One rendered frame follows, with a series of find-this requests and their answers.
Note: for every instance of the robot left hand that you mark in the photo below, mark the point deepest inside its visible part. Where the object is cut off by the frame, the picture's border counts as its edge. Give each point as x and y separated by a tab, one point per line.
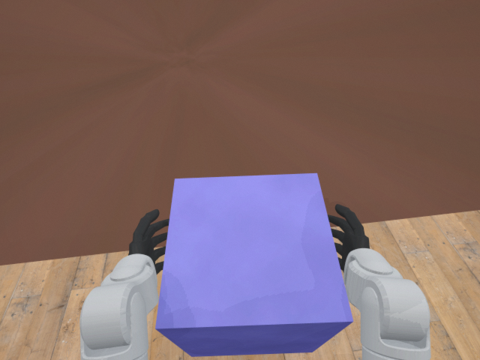
144	243

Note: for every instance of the robot right hand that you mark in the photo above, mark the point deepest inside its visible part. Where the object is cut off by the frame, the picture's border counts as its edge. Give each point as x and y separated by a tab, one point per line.
353	236

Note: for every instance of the carton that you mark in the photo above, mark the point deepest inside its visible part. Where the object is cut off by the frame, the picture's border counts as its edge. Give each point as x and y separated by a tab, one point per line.
250	267

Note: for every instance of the robot left forearm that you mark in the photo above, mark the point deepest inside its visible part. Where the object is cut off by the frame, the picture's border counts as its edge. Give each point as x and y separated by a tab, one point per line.
113	319

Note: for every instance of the robot right forearm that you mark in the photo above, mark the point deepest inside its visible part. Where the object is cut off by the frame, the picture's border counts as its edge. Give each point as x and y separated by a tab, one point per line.
395	316

